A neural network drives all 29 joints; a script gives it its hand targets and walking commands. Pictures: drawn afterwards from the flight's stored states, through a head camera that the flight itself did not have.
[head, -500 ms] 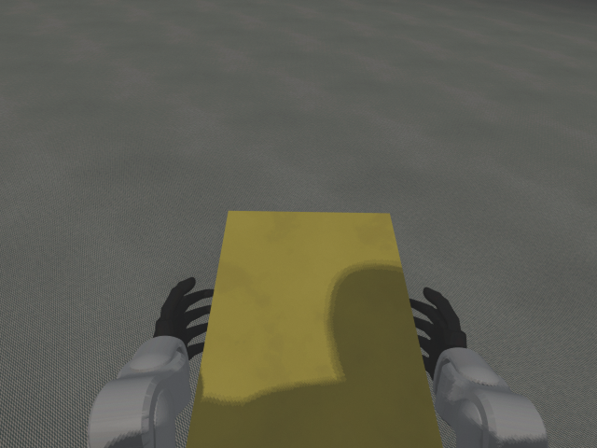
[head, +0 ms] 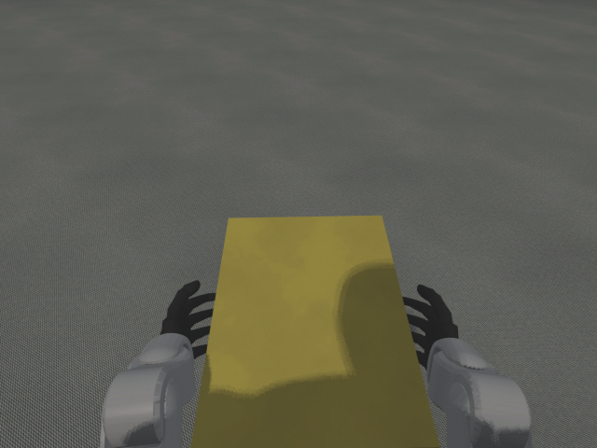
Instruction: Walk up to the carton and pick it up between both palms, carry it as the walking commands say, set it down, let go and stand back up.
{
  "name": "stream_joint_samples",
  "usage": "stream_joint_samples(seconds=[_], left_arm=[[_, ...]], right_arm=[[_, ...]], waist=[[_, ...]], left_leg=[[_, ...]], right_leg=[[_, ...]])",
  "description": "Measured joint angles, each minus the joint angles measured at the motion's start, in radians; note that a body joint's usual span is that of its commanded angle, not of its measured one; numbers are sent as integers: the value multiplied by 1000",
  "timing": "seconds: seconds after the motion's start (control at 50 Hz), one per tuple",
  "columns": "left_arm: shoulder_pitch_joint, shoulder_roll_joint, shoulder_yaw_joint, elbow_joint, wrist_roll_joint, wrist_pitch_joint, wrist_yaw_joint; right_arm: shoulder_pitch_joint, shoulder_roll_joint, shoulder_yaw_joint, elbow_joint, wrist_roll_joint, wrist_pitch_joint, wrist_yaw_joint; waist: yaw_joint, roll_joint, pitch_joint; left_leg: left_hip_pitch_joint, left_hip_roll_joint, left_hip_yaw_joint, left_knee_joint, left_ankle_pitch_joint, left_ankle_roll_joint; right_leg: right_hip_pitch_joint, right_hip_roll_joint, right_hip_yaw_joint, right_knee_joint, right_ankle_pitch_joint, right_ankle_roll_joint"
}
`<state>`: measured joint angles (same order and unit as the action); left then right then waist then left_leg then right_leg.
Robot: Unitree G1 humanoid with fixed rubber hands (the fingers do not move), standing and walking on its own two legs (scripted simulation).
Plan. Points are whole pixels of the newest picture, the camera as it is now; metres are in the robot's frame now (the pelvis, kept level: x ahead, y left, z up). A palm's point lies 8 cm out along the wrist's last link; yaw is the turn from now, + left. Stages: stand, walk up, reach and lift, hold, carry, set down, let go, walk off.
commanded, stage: carry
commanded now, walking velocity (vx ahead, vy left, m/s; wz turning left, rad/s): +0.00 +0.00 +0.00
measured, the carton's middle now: (307, 350) +0.27 +0.00 +0.02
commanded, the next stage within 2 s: none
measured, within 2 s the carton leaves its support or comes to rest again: neither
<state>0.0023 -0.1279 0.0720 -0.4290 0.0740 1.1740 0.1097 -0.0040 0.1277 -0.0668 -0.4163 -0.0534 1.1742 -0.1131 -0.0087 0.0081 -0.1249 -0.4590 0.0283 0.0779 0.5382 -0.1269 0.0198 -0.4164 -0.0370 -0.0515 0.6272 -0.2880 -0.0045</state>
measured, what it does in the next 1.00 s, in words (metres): shifts its weight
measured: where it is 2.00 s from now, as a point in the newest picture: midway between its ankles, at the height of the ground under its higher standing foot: outside the picture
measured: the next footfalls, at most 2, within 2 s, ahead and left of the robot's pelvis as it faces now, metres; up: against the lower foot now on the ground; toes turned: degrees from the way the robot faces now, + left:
none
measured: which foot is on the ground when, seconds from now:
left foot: down 0.00-1.00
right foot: down 0.00-1.00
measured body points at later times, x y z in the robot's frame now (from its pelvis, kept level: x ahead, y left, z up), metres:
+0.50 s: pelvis +0.02 +0.00 +0.00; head +0.00 -0.01 +0.45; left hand +0.29 +0.15 +0.06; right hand +0.28 -0.16 +0.05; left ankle +0.10 +0.11 -0.73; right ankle +0.05 -0.12 -0.73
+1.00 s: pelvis +0.05 -0.01 +0.00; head +0.04 -0.01 +0.45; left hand +0.33 +0.15 +0.04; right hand +0.33 -0.16 +0.04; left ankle +0.10 +0.11 -0.73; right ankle +0.05 -0.12 -0.73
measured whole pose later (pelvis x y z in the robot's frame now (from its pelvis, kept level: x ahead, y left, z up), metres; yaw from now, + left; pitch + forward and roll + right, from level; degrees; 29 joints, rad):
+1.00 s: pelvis +0.05 -0.01 +0.00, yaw +0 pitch +3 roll +1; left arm -0.08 -0.13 0.12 -0.09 0.14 0.88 0.07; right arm -0.09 0.13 -0.10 -0.08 -0.13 0.88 -0.07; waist 0.00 0.00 -0.09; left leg -0.41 0.02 0.08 0.57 -0.21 0.01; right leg -0.36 -0.05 -0.05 0.63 -0.32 0.00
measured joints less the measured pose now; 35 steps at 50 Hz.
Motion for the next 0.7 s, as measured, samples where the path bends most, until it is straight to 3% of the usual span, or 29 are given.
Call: stream_joint_samples(seconds=[0.22,0.5,0.7], left_arm=[[-22,1,6,61,10,-51,-7],[-68,1,32,217,40,-164,-25],[-76,1,38,254,47,-223,-33]], right_arm=[[-19,-1,-9,56,-9,-50,6],[-71,-1,-26,216,-41,-159,22],[-77,0,-26,251,-53,-220,28]], waist=[[-3,-3,13],[0,-12,14],[1,-13,30]], left_leg=[[-16,-5,-1,15,10,2],[0,-6,5,20,-21,-5],[20,-6,3,24,-48,-9]], right_leg=[[-22,2,13,28,-5,-2],[-5,-4,16,21,12,5],[20,-6,11,17,-13,4]])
